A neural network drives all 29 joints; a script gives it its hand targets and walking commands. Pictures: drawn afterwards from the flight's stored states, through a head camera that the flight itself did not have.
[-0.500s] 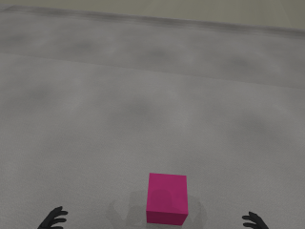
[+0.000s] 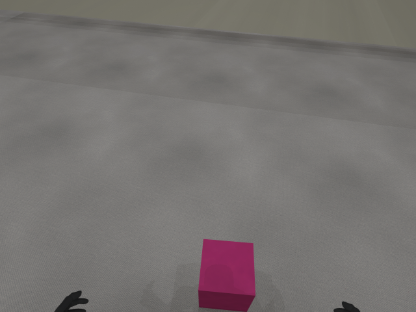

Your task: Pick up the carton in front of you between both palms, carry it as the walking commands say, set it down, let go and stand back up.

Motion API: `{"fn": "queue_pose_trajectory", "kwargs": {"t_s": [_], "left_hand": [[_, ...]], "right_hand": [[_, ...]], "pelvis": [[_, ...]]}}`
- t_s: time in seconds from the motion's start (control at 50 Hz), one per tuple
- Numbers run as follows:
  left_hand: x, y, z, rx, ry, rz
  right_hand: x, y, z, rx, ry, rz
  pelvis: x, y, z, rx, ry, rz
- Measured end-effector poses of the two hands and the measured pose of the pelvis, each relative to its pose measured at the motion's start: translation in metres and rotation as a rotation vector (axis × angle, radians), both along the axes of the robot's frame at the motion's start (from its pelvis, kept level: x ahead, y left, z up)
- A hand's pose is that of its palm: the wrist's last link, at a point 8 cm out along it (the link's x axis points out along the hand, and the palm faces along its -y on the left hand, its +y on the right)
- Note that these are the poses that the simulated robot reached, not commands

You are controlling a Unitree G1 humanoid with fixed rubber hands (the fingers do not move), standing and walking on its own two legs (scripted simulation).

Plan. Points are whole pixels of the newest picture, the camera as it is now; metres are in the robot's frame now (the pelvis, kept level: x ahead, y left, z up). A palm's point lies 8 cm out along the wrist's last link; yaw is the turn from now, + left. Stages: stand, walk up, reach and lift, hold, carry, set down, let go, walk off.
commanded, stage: stand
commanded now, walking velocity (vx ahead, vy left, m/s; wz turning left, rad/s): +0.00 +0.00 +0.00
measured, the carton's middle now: (225, 276) +0.42 -0.07 -0.65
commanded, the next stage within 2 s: none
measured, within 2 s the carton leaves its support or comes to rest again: neither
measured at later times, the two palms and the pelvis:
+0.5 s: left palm out of the picture +0.08 +0.30 -0.09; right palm out of the picture +0.08 -0.31 -0.10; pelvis -0.02 +0.00 +0.00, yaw +0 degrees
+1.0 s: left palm out of the picture +0.07 +0.31 -0.09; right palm out of the picture +0.06 -0.31 -0.10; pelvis -0.03 +0.00 +0.01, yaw -1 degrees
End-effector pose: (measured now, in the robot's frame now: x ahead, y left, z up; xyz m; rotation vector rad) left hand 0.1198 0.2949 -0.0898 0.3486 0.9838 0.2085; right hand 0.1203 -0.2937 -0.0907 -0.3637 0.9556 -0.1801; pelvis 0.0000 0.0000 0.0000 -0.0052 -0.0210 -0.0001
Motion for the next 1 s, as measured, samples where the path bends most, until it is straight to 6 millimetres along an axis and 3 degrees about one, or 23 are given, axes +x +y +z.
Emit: {"fn": "queue_pose_trajectory", "kwargs": {"t_s": [0.52,1.0], "left_hand": [[-0.038,0.008,-0.003,0.01,0.085,0.019],[-0.048,0.012,-0.003,0.017,0.119,0.027]], "right_hand": [[-0.044,-0.012,-0.006,-0.007,0.095,-0.029],[-0.056,-0.017,-0.008,-0.011,0.135,-0.043]], "pelvis": [[-0.02,-0.002,0.005,0.004,-0.019,-0.007],[-0.025,-0.003,0.007,0.006,-0.021,-0.01]]}}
